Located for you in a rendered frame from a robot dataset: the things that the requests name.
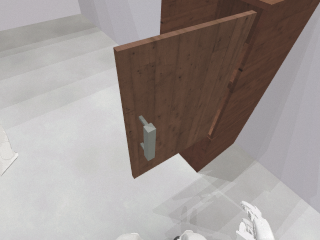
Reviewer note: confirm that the cupboard door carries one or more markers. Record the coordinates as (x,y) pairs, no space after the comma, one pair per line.
(177,81)

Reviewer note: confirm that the right robot shin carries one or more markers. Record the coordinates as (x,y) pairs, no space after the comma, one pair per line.
(187,231)

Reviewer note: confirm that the left robot hand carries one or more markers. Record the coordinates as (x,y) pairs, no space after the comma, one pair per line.
(7,156)

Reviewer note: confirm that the right robot hand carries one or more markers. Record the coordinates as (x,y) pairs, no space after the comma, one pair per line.
(258,230)

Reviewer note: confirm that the handle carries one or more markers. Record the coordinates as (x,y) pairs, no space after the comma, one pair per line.
(149,139)

